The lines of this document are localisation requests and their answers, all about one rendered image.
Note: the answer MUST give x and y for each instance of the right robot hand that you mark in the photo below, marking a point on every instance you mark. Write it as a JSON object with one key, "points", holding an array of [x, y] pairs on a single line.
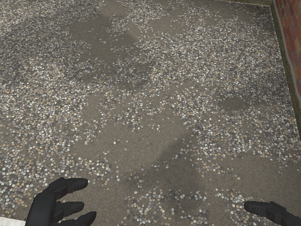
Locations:
{"points": [[272, 211]]}

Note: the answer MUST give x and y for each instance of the left robot hand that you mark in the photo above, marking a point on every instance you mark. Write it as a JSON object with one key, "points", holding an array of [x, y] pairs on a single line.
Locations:
{"points": [[46, 211]]}

